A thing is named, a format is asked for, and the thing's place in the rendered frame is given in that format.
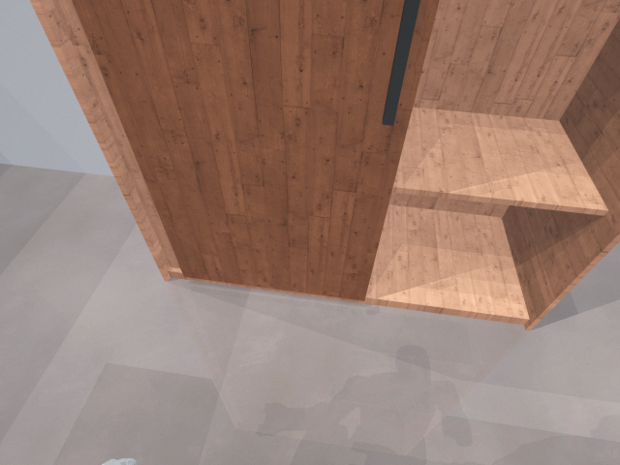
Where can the wardrobe door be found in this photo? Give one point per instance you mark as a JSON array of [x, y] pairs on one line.
[[258, 129], [71, 22]]

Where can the handle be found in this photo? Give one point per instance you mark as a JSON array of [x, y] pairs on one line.
[[405, 36]]

